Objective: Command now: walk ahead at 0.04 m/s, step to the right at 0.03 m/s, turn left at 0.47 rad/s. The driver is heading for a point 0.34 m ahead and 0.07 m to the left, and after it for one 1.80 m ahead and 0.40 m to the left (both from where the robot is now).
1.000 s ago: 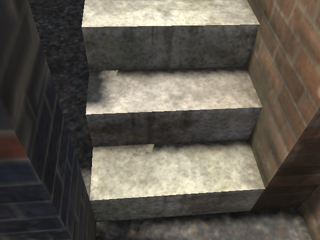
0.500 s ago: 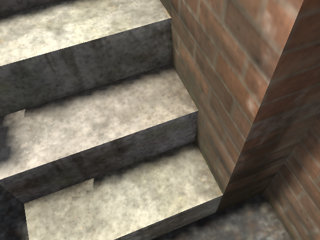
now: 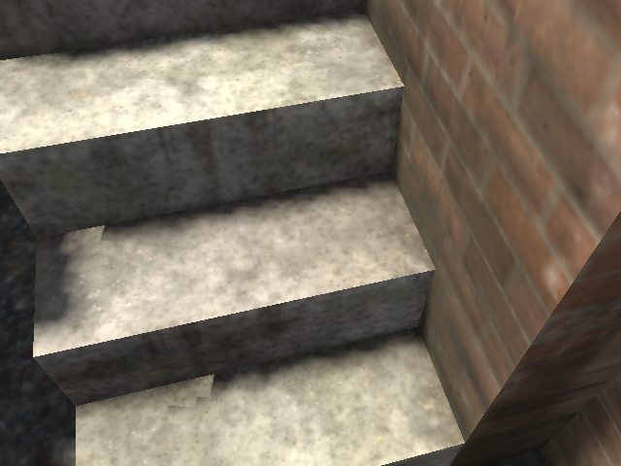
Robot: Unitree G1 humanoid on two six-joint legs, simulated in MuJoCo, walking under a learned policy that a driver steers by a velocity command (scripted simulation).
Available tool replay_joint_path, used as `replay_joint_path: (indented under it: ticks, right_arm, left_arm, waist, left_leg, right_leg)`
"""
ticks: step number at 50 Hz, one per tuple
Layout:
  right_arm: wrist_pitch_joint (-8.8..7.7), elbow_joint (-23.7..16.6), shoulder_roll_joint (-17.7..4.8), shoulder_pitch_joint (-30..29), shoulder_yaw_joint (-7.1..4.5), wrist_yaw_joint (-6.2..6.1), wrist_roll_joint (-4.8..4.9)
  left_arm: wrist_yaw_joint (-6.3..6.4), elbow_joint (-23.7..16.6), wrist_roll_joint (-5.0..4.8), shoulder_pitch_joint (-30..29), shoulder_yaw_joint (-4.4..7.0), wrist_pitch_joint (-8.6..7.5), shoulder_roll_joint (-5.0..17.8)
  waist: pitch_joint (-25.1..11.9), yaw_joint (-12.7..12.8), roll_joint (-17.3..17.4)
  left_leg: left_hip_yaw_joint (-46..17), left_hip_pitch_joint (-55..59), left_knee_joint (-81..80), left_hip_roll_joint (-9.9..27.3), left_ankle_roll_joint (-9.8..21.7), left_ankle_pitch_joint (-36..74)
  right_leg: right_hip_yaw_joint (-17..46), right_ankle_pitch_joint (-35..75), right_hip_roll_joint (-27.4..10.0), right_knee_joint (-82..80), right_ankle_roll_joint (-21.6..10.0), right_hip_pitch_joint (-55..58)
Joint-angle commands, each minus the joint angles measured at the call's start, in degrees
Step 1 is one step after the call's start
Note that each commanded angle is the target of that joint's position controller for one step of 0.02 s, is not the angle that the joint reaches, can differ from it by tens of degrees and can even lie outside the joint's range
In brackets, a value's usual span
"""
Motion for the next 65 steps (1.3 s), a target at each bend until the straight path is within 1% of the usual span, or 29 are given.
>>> replay_joint_path:
  ticks: [1,4,5,6,7,8,11,16,19,20,22,26,27,28,29,30,32,33,34,36,39,51,58,60,61,62,63,64,65]
  right_arm:
    - [-1.31,-7.88,-12.53,-5.67,-3.83,-1.61,0.86]
    - [0.34,-9.13,-8.88,-7.85,-3.24,-1.13,2.31]
    - [0.55,-9.08,-7.18,-5.62,-2.72,-0.66,2.23]
    - [0.21,-10.16,-4.01,-3.15,-1.95,-0.02,1.97]
    - [-0.63,-10.53,-8.01,-2.93,-3.21,-0.14,2.19]
    - [-1.13,-10.05,-13.01,-1.72,-4.59,0.16,1.62]
    - [-2.17,-8.19,-10.29,0.70,-4.18,0.72,0.27]
    - [-3.66,-13.15,-5.48,-7.77,-2.08,3.04,1.54]
    - [-3.02,-13.80,-6.76,-6.52,-1.65,4.14,1.37]
    - [-1.47,-11.24,-4.92,-1.89,-1.26,4.23,-3.09]
    - [-0.10,-13.64,-4.39,-2.58,-0.56,3.59,-2.23]
    - [-0.98,-15.41,-5.61,-2.61,-0.69,3.99,-1.68]
    - [-2.00,-14.12,-5.35,0.05,-0.32,3.14,-2.53]
    - [-3.12,-12.30,-6.54,5.39,-0.34,2.35,-3.15]
    - [-3.43,-11.88,-14.50,8.04,-2.47,1.60,-2.08]
    - [-3.42,-10.04,-15.52,12.39,-3.59,1.42,-1.63]
    - [-3.31,-11.18,-8.54,4.89,-1.34,1.76,-1.26]
    - [-3.63,-12.16,-6.31,2.61,-0.57,1.60,-1.27]
    - [-4.37,-12.01,-5.12,4.11,-0.22,0.56,-1.33]
    - [-4.20,-9.09,-8.60,11.26,-1.57,-1.95,-0.07]
    - [-4.21,-9.62,-7.17,10.61,-1.46,-2.05,-0.64]
    - [-4.08,-6.50,-8.77,18.76,-3.14,-3.51,-1.92]
    - [-3.65,-7.73,-9.24,13.04,-3.83,-4.01,-1.74]
    - [-3.44,-9.40,-7.64,8.42,-3.26,-4.23,-1.23]
    - [-3.39,-9.60,-8.53,7.26,-3.84,-3.23,-0.58]
    - [-4.16,-9.51,-5.11,9.36,-2.94,-2.32,-0.23]
    - [-4.02,-11.43,2.62,15.94,-1.38,-1.52,-0.60]
    - [-2.98,-8.01,3.66,23.85,-1.21,-1.84,0.98]
    - [-2.29,-7.74,0.92,22.23,-1.78,-1.75,-0.11]
  left_arm:
    - [-0.31,-2.05,-0.22,2.42,2.02,-0.20,7.20]
    - [-1.75,-0.41,-0.99,8.87,2.20,-1.69,6.78]
    - [-1.72,0.13,-0.02,10.72,2.80,-1.40,9.03]
    - [-1.26,-0.58,2.19,9.85,4.05,-0.93,14.81]
    - [-1.06,-2.69,5.57,3.79,3.89,-0.72,14.76]
    - [-0.66,-4.64,5.55,-0.64,2.81,-0.48,11.31]
    - [1.35,-5.85,1.14,-2.98,1.73,-0.23,9.81]
    - [2.86,-3.47,1.24,6.45,1.78,1.57,11.29]
    - [3.06,-4.99,2.12,4.33,2.17,2.18,13.19]
    - [0.40,-4.77,1.85,6.23,1.21,1.88,8.14]
    - [-1.91,-5.99,2.23,5.41,1.62,1.74,7.91]
    - [-1.52,-5.80,0.44,2.77,2.85,0.70,11.39]
    - [-1.10,-5.99,1.30,2.01,2.24,0.79,9.89]
    - [-1.18,-6.58,1.22,1.40,0.75,0.80,5.74]
    - [-1.25,-11.92,1.20,-2.63,-1.28,0.91,-0.13]
    - [-0.98,-12.10,2.38,-2.23,0.00,1.66,4.93]
    - [-2.13,-9.93,2.52,0.86,0.34,1.28,5.79]
    - [-2.37,-9.73,2.66,0.56,0.35,0.81,5.13]
    - [-2.67,-6.89,3.57,4.57,0.89,2.04,5.55]
    - [-3.49,-5.56,4.47,10.09,1.32,5.56,5.46]
    - [-4.34,-6.34,2.62,8.12,0.74,6.77,3.02]
    - [-4.14,-9.76,2.93,1.93,2.62,6.83,2.81]
    - [-3.53,-12.24,0.26,-1.85,1.66,6.38,0.21]
    - [-2.22,-9.92,-1.15,5.30,2.66,5.58,1.38]
    - [-1.81,-5.45,-1.66,17.83,3.18,4.51,1.22]
    - [-1.26,-2.94,0.34,21.15,4.14,2.86,4.24]
    - [-1.65,-4.24,1.39,19.67,3.19,0.65,7.73]
    - [-1.74,-2.18,-0.39,23.90,2.63,-0.10,6.13]
    - [-0.91,-2.97,-0.37,19.03,2.20,0.13,4.01]
  waist:
    - [-12.19,0.26,6.16]
    - [-11.32,4.56,8.98]
    - [-10.55,4.37,6.39]
    - [-8.86,2.76,-9.43]
    - [-7.13,2.52,-17.58]
    - [-5.76,0.26,-14.29]
    - [-3.00,-0.37,-5.08]
    - [-4.97,5.25,-6.71]
    - [-5.70,4.47,-8.27]
    - [-5.11,4.69,-9.02]
    - [-5.66,4.84,-12.58]
    - [-6.31,3.04,-9.66]
    - [-7.85,1.44,-7.36]
    - [-11.22,-1.23,0.07]
    - [-8.22,-1.06,13.79]
    - [-6.87,-2.93,8.46]
    - [-1.23,1.23,4.84]
    - [-1.73,1.51,5.15]
    - [-2.38,1.80,-1.36]
    - [-6.84,3.41,-3.07]
    - [-6.77,2.81,6.16]
    - [-2.52,-1.80,8.98]
    - [-4.40,-2.57,11.80]
    - [-5.55,0.03,14.04]
    - [-6.52,4.49,15.42]
    - [-7.34,4.89,1.65]
    - [-9.29,0.41,-20.18]
    - [-17.05,-0.26,-19.07]
    - [-13.01,-1.38,-13.16]
  left_leg:
    - [-23.26,15.08,-6.25,15.47,12.82,4.09]
    - [-13.94,3.14,-3.84,7.24,7.30,-0.21]
    - [-11.38,-4.91,-0.51,4.45,4.27,-6.99]
    - [-3.65,-15.42,13.06,-2.38,0.61,-18.79]
    - [-1.90,-13.58,29.11,-2.95,-2.03,-28.01]
    - [-2.21,-12.53,39.43,0.10,-2.45,-26.16]
    - [-1.75,-19.09,45.14,0.43,-4.92,-15.20]
    - [3.60,-21.70,35.56,3.65,-7.99,-11.90]
    - [5.72,-15.14,28.97,4.94,-7.60,-14.41]
    - [8.55,-12.29,29.70,2.80,-5.66,-18.94]
    - [10.99,-7.85,25.00,4.05,-3.43,-20.07]
    - [14.62,1.17,7.48,1.30,-0.96,-13.21]
    - [13.47,7.06,1.29,1.25,-0.26,-9.21]
    - [2.68,16.23,-5.99,8.12,1.19,-8.65]
    - [-18.06,22.08,-9.07,18.62,6.41,-9.07]
    - [-21.84,19.17,-9.50,21.89,10.51,-13.03]
    - [-14.25,14.47,-11.01,16.11,10.06,-16.02]
    - [-10.82,16.13,-10.70,13.92,8.83,-7.03]
    - [-11.13,18.59,-6.27,17.10,5.52,13.20]
    - [-7.03,19.59,2.37,19.58,-0.82,51.08]
    - [-2.45,12.68,2.05,13.65,-0.85,36.79]
    - [-8.88,16.48,2.53,17.61,9.67,28.50]
    - [-6.64,15.47,0.98,19.22,9.41,26.74]
    - [-1.43,6.24,3.46,14.33,6.21,33.23]
    - [1.32,3.34,10.02,9.93,4.58,23.99]
    - [4.27,-1.09,22.13,4.51,3.60,9.82]
    - [5.07,-11.76,41.70,-3.13,0.34,-35.27]
    - [-3.04,-5.70,50.18,-3.10,-0.42,-35.97]
    - [-1.59,-5.18,53.30,-1.35,-0.66,-32.90]
  right_leg:
    - [3.59,3.61,-1.69,-2.95,1.90,-6.36]
    - [-1.27,13.99,-1.24,-18.52,-0.23,7.10]
    - [1.07,15.84,-5.17,-22.22,-2.15,13.56]
    - [16.66,10.00,-18.42,-27.79,-9.20,15.41]
    - [24.47,13.56,-27.04,-30.23,-17.78,2.32]
    - [20.31,16.75,-25.81,-29.53,-18.84,-0.08]
    - [9.84,19.27,-19.26,-25.99,-13.75,5.26]
    - [4.26,24.65,-19.54,-25.84,-15.56,13.67]
    - [1.46,23.14,-20.07,-26.31,-15.13,10.91]
    - [-1.51,27.71,-19.22,-25.54,-15.50,11.13]
    - [-4.09,21.03,-18.65,-25.54,-14.15,8.84]
    - [-4.78,17.35,-19.51,-20.61,-10.28,7.98]
    - [-6.37,22.23,-18.58,-15.39,-8.72,5.68]
    - [-10.26,18.64,-15.21,-4.54,-5.48,-0.65]
    - [-12.00,-0.95,-6.06,6.50,-1.66,-19.30]
    - [-4.07,-1.63,-6.24,14.74,-2.46,-23.02]
    - [-1.06,7.75,-9.01,18.34,-3.35,-23.55]
    - [-1.51,12.13,-9.59,19.35,-2.82,-23.91]
    - [-0.91,14.93,-9.39,21.56,-1.77,-24.53]
    - [0.06,15.03,-8.37,29.23,-1.17,-21.85]
    - [0.98,17.40,-6.27,31.03,-1.19,-20.01]
    - [5.41,11.43,-0.40,30.97,0.05,-28.37]
    - [-0.39,7.90,-6.29,11.47,-0.19,-16.86]
    - [-4.27,13.64,-3.98,-2.99,-2.25,1.55]
    - [-6.12,29.26,-2.38,-16.49,-1.05,11.93]
    - [-8.82,33.65,-0.79,-21.76,-0.34,18.81]
    - [9.41,72.44,-18.65,-16.94,-4.65,23.72]
    - [12.75,83.43,-25.64,-15.53,-11.58,18.04]
    - [11.69,59.15,-23.40,-19.01,-13.53,11.16]
Next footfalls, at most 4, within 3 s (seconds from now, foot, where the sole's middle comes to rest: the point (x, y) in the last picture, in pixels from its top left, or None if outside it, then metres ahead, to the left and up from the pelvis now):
0.10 right None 0.03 -0.13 -0.78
0.56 left None -0.05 0.09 -0.78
1.24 right None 0.19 -0.14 -0.78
1.92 left None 0.11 0.10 -0.78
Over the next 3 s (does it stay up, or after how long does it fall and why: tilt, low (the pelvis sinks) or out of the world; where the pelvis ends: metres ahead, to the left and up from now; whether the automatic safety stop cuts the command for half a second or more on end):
stays up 0.10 0.00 0.00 its command is cut before an obstacle after 0.7 s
